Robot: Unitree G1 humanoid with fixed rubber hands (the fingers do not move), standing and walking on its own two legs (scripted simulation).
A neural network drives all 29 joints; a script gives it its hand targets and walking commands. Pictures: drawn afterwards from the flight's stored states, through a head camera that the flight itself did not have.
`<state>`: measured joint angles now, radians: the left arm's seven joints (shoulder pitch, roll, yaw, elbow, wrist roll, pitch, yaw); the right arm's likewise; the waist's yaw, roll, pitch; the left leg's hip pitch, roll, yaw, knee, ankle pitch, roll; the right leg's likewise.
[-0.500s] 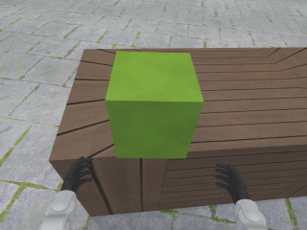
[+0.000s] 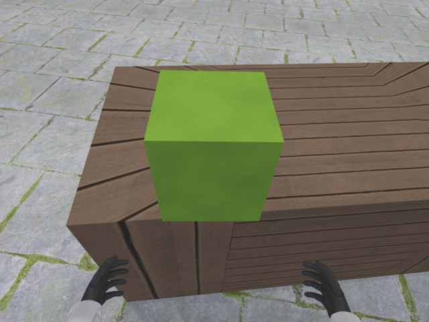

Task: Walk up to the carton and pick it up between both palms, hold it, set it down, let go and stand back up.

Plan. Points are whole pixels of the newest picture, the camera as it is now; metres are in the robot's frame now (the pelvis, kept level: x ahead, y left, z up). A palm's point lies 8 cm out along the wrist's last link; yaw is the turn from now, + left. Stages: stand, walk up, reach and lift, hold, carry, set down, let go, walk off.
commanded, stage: set down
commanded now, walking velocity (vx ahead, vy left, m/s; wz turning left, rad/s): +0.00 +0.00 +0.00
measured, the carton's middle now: (211, 148) +0.47 +0.04 +0.03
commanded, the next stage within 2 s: let go in 0.16 s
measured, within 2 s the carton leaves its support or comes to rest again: neither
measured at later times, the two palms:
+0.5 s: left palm (104, 300) +0.16 +0.22 -0.07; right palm out of the picture +0.15 -0.23 -0.07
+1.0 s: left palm out of the picture +0.09 +0.26 -0.11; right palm out of the picture +0.06 -0.25 -0.12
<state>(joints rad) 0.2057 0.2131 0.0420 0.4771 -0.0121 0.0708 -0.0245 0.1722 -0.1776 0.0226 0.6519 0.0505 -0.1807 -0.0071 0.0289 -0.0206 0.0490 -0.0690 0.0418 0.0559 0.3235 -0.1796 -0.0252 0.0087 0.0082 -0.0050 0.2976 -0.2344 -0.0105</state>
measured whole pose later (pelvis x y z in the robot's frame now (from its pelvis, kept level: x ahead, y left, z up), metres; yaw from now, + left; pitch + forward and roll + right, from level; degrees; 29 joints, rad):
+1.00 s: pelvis -0.01 +0.01 -0.01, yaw +0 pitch +0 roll +0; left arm 0.29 0.23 0.03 0.69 0.04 -0.02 -0.01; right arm 0.31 -0.24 -0.06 0.80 -0.04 -0.01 0.03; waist 0.00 0.00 -0.01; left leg -0.24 0.05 0.05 0.47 -0.23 -0.01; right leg -0.16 0.01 0.00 0.44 -0.28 0.00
